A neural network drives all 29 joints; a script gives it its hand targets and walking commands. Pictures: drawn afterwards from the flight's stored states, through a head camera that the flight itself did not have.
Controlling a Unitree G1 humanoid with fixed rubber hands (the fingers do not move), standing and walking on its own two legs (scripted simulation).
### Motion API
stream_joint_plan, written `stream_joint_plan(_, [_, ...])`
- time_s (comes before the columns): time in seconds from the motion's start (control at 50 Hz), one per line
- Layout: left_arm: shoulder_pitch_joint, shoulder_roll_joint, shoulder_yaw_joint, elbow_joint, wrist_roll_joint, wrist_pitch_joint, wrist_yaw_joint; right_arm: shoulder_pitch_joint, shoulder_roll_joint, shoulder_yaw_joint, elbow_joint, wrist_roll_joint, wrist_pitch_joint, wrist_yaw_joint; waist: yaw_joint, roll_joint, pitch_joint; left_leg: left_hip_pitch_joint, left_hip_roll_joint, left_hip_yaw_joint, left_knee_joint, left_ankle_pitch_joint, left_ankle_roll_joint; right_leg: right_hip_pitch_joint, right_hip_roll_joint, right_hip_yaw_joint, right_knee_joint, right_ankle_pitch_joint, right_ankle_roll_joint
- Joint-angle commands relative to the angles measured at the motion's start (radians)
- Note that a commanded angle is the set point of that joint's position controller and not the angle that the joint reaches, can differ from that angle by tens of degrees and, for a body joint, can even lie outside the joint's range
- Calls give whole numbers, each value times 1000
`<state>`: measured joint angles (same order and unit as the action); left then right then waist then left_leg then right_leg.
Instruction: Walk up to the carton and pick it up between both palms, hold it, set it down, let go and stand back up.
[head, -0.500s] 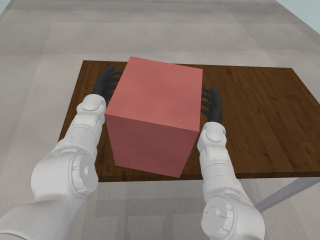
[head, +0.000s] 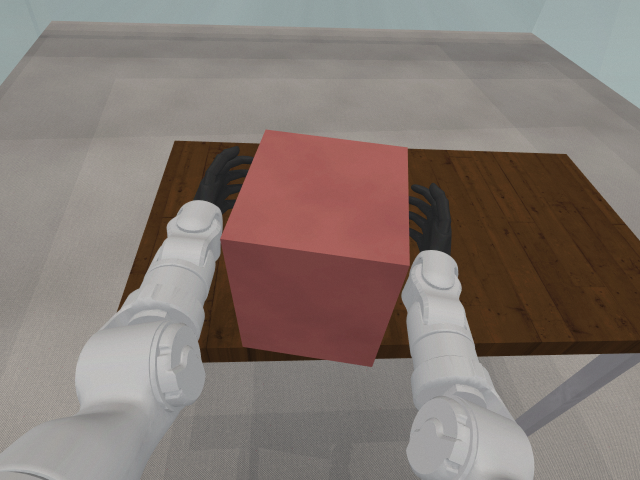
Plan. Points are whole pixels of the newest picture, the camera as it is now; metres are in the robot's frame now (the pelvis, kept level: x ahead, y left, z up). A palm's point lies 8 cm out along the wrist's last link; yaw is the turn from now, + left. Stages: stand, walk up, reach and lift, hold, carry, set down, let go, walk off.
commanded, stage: reach and lift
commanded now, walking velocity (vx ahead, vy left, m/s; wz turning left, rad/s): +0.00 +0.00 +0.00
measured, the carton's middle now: (320, 252) +0.43 -0.02 +0.05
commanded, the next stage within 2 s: none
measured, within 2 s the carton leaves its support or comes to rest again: neither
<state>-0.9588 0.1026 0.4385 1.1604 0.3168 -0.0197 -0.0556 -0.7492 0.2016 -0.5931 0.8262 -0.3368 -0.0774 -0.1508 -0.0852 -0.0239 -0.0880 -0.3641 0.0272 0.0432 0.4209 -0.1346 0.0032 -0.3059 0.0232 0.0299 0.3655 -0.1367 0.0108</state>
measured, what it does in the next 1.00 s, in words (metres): stands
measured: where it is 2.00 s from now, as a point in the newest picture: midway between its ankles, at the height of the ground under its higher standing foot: outside the picture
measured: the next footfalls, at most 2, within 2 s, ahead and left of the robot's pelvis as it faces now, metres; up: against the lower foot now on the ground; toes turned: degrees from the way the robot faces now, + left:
none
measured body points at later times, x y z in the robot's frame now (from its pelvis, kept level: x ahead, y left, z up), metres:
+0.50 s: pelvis +0.00 -0.01 +0.00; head -0.01 +0.01 +0.45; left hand +0.45 +0.13 +0.16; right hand +0.41 -0.17 +0.16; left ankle +0.05 +0.11 -0.74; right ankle +0.03 -0.13 -0.74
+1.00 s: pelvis +0.00 -0.01 +0.00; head -0.04 +0.01 +0.45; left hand +0.43 +0.13 +0.20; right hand +0.41 -0.16 +0.20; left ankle +0.05 +0.11 -0.74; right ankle +0.03 -0.13 -0.74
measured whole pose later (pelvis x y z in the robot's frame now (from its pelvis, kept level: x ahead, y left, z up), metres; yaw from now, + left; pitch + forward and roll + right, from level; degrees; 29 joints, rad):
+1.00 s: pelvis +0.00 -0.01 +0.00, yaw +0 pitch +0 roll -1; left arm -0.91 0.04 0.36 0.73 0.29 0.44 0.03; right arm -0.91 0.00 -0.29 0.90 0.07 0.16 -0.15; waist -0.08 -0.03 -0.11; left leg -0.27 0.03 0.05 0.39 -0.12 0.01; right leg -0.23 0.02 0.03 0.37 -0.14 0.01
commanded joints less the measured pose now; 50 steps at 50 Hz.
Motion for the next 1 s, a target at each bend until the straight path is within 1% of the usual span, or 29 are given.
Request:
stream_joint_plan(0.0, [-616,-531,-217,-81,-71,2,-69,-744,470,444,-44,18,-34,190,120,83,-499,274,-15,91,-135,-4,6,251,-7,-99,-63,23,12])
stream_joint_plan(0.02, [-603,-556,-235,-105,-65,0,-58,-738,468,440,-33,13,-37,192,108,92,-524,297,-5,80,-133,43,-5,242,2,-112,-46,65,6])
stream_joint_plan(0.04, [-581,-544,-208,-101,-65,14,-60,-738,452,471,-25,48,-19,193,125,110,-464,297,-8,80,-137,65,-3,275,-4,-96,-56,70,10])
stream_joint_plan(0.08, [-599,-523,-202,-89,-59,33,-63,-763,436,471,-22,45,1,198,140,94,-476,261,-16,83,-159,-41,12,268,-11,-87,-73,-7,11])
stream_joint_plan(0.16, [-566,-512,-181,-72,-63,75,-74,-762,425,489,-9,67,35,197,132,45,-381,270,-15,82,-176,-50,26,266,-12,-99,-69,-23,29])
stream_joint_plan(0.2, [-649,-502,-209,-155,-72,67,-65,-786,441,456,-19,71,37,195,119,85,-416,276,-21,75,-173,-40,22,277,-16,-104,-65,-14,25])
stream_joint_plan(0.22, [-612,-507,-183,-137,-59,77,-76,-767,436,465,-18,69,43,197,126,62,-428,287,-22,80,-169,-11,22,297,-19,-94,-64,40,26])
stream_joint_plan(0.3, [-605,-578,-283,-266,-111,80,-39,-776,434,573,-86,156,38,199,136,132,-630,378,-12,73,-104,221,-26,326,6,-88,-24,213,11])
stream_joint_plan(0.34, [-568,-555,-249,-233,-88,99,-49,-718,425,595,-24,178,61,190,145,108,-525,389,-12,71,-112,214,-14,315,1,-80,-47,189,18])
stream_joint_plan(0.36, [-586,-581,-277,-308,-109,112,-40,-764,441,636,-95,204,52,195,162,113,-606,398,-10,66,-104,272,-23,310,18,-95,-37,211,11])
stream_joint_plan(0.42, [-572,-598,-306,-331,-137,120,-35,-748,439,669,-109,219,57,184,135,61,-624,384,-18,61,-95,272,-17,345,4,-84,-25,306,24])
stream_joint_plan(0.46, [-486,-617,-320,-321,-128,178,-40,-697,398,660,-71,247,88,174,104,85,-575,445,-15,53,-97,253,-28,310,16,-92,-44,225,21])
stream_joint_plan(0.48, [-563,-594,-308,-391,-120,174,-38,-760,422,697,-130,277,80,174,143,81,-600,413,-27,61,-93,252,-19,328,15,-90,-37,244,25])
stream_joint_plan(0.5, [-568,-553,-280,-381,-99,180,-38,-722,421,691,-53,264,101,172,151,60,-526,408,-22,60,-110,203,-8,306,8,-88,-46,202,24])
stream_joint_plan(0.52, [-532,-555,-278,-347,-87,202,-44,-735,415,687,-81,282,107,174,146,61,-494,391,-22,55,-121,170,-1,333,-2,-79,-48,208,29])
stream_joint_plan(0.56, [-612,-575,-303,-439,-104,218,-38,-764,432,683,-81,315,111,169,143,93,-483,402,-25,40,-110,205,-17,320,9,-95,-32,219,25])
stream_joint_plan(0.58, [-596,-608,-343,-419,-125,238,-32,-768,413,661,-80,322,115,167,109,112,-484,445,-20,26,-103,220,-28,294,17,-92,-50,174,16])
stream_joint_plan(0.6, [-654,-627,-348,-504,-139,234,-22,-827,419,708,-105,359,117,172,139,88,-525,463,-15,30,-90,242,-30,263,26,-98,-59,145,12])
stream_joint_plan(0.62, [-554,-620,-340,-410,-121,264,-20,-839,400,702,-75,345,122,170,138,80,-477,459,-18,33,-93,224,-27,255,26,-103,-64,139,12])
stream_joint_plan(0.64, [-594,-631,-375,-511,-142,265,-14,-803,392,723,-116,361,128,174,125,89,-510,490,-18,25,-92,262,-36,263,31,-100,-65,152,9])
stream_joint_plan(0.66, [-560,-631,-371,-502,-148,277,-10,-816,381,734,-148,367,128,169,125,81,-560,505,-27,28,-71,291,-38,252,31,-107,-54,204,12])
stream_joint_plan(0.7, [-576,-632,-383,-493,-154,301,-5,-884,374,756,-174,405,135,170,146,74,-516,480,-24,19,-93,194,-21,227,30,-102,-63,112,13])
stream_joint_plan(0.72, [-558,-635,-389,-483,-153,324,-6,-883,371,744,-183,409,148,161,128,41,-504,486,-32,18,-96,175,-11,227,26,-97,-70,127,21])
stream_joint_plan(0.78, [-564,-592,-319,-424,-104,364,-16,-888,338,676,-91,401,180,166,130,12,-354,439,-23,7,-137,3,10,190,26,-97,-97,-60,10])
stream_joint_plan(0.84, [-554,-609,-315,-534,-107,392,0,-860,338,698,-94,448,202,173,141,45,-376,468,-29,10,-136,78,5,199,28,-93,-95,13,11])
stream_joint_plan(0.9, [-612,-635,-390,-590,-146,403,23,-878,323,697,-102,462,218,177,109,62,-427,475,-28,-4,-124,63,-15,174,38,-107,-90,-7,4])
stream_joint_plan(0.92, [-620,-611,-387,-631,-154,406,28,-893,333,753,-145,495,216,172,144,77,-455,488,-35,2,-101,141,-15,203,38,-102,-80,57,9])
stream_joint_plan(0.96, [-616,-632,-381,-570,-145,431,28,-920,319,701,-86,473,228,177,108,48,-428,481,-25,-18,-117,59,-17,162,34,-106,-97,-20,2])
stream_joint_plan(0.98, [-607,-630,-402,-600,-158,442,28,-949,318,743,-133,499,222,172,121,63,-440,472,-33,-11,-108,99,-6,190,34,-105,-89,33,5])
